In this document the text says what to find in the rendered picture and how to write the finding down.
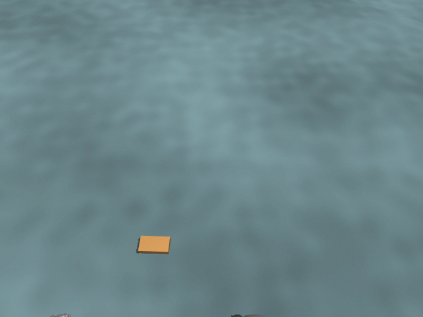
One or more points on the small box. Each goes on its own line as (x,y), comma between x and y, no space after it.
(154,244)

